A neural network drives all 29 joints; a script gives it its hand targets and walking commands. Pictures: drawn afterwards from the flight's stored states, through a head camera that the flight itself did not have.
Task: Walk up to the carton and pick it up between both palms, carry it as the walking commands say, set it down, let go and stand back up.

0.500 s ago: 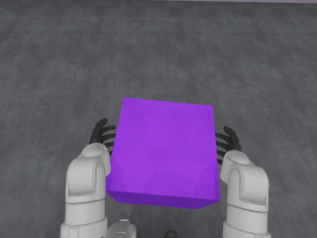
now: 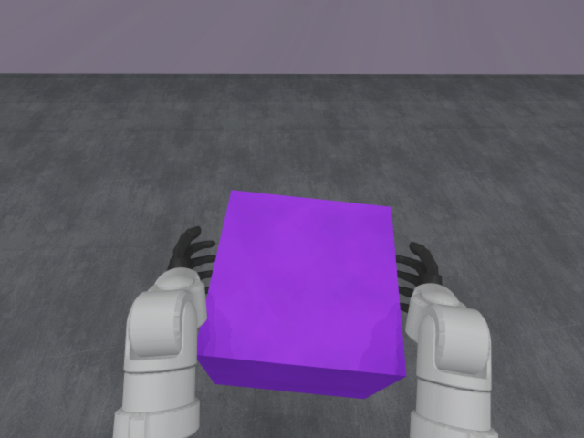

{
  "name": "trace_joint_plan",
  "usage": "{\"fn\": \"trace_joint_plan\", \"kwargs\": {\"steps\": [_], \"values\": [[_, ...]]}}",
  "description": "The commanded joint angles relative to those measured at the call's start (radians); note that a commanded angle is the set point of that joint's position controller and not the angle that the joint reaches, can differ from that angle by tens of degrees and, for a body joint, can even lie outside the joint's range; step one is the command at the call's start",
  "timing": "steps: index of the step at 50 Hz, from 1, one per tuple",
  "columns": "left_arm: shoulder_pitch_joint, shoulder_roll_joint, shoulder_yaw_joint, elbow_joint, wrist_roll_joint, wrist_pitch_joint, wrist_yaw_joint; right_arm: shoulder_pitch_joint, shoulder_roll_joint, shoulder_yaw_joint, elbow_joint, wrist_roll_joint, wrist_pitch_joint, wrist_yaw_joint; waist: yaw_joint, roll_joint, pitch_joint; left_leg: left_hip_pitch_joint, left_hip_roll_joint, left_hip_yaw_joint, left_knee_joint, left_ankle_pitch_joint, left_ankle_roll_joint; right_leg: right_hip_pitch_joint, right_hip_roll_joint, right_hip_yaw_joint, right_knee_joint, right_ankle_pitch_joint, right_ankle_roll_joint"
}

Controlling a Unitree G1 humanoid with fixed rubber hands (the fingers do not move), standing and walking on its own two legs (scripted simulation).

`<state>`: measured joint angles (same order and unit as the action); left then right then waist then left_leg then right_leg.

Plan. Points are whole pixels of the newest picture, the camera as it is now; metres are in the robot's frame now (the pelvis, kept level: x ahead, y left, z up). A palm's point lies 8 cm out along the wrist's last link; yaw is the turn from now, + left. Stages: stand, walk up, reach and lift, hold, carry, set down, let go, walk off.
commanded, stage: carry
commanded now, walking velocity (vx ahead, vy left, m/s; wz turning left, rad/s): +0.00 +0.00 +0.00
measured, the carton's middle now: (300, 298) +0.32 +0.00 +0.00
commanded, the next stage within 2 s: hold in 1.48 s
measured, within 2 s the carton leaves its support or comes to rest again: neither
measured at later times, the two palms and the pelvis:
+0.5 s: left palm (210, 301) +0.26 +0.12 +0.08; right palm (462, 319) +0.26 -0.19 +0.08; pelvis -0.01 -0.03 +0.00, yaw +0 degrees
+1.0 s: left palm (193, 314) +0.25 +0.13 +0.08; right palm (450, 329) +0.24 -0.17 +0.08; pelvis -0.03 -0.02 +0.00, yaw -1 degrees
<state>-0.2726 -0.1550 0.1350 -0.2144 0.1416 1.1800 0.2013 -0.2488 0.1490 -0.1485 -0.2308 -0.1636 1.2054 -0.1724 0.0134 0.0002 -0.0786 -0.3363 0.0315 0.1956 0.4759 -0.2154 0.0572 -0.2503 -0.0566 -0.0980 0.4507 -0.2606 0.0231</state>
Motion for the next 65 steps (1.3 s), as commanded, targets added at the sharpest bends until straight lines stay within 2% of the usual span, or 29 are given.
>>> {"fn": "trace_joint_plan", "kwargs": {"steps": [1, 4, 11, 19, 39, 50, 65], "values": [[-0.409, -1.007, -0.683, 0.008, -0.442, 0.029, -0.407, -0.504, 0.955, 0.707, -0.091, 0.451, -0.010, 0.369, -0.030, -0.066, -0.340, 0.151, 0.153, -0.122, 0.001, 0.321, -0.050, 0.117, -0.135, 0.095, 0.050, 0.500, -0.039], [-0.410, -0.996, -0.665, 0.005, -0.436, 0.026, -0.408, -0.530, 0.957, 0.706, -0.088, 0.462, -0.004, 0.369, -0.021, -0.046, -0.332, 0.138, 0.153, -0.121, 0.018, 0.303, -0.031, 0.099, -0.123, 0.089, 0.060, 0.437, -0.042], [-0.424, -0.994, -0.654, 0.009, -0.434, 0.018, -0.403, -0.540, 0.968, 0.693, -0.049, 0.471, -0.004, 0.373, -0.019, -0.036, -0.297, 0.109, 0.143, -0.113, 0.013, 0.189, -0.037, 0.078, -0.130, 0.111, 0.045, 0.383, -0.051], [-0.432, -0.995, -0.655, 0.020, -0.437, 0.019, -0.402, -0.539, 0.972, 0.679, -0.019, 0.468, -0.004, 0.372, -0.019, -0.031, -0.275, 0.111, 0.143, -0.110, 0.000, 0.128, -0.042, 0.050, -0.130, 0.121, 0.012, 0.324, -0.046], [-0.465, -0.996, -0.666, 0.024, -0.446, 0.018, -0.399, -0.555, 0.976, 0.670, 0.003, 0.467, -0.012, 0.372, -0.019, 0.000, -0.264, 0.097, 0.160, -0.135, -0.042, 0.066, -0.037, 0.001, -0.102, 0.118, -0.017, 0.116, -0.046], [-0.470, -0.993, -0.674, 0.020, -0.448, 0.013, -0.395, -0.550, 0.972, 0.672, 0.005, 0.466, -0.020, 0.372, -0.019, 0.014, -0.273, 0.088, 0.167, -0.151, -0.067, 0.049, -0.036, -0.004, -0.089, 0.113, -0.003, 0.082, -0.040], [-0.464, -0.983, -0.675, 0.018, -0.444, 0.002, -0.392, -0.538, 0.966, 0.673, 0.007, 0.460, -0.033, 0.371, -0.020, 0.015, -0.287, 0.097, 0.166, -0.157, -0.071, 0.083, -0.034, -0.001, -0.088, 0.110, 0.007, 0.099, -0.032]]}}
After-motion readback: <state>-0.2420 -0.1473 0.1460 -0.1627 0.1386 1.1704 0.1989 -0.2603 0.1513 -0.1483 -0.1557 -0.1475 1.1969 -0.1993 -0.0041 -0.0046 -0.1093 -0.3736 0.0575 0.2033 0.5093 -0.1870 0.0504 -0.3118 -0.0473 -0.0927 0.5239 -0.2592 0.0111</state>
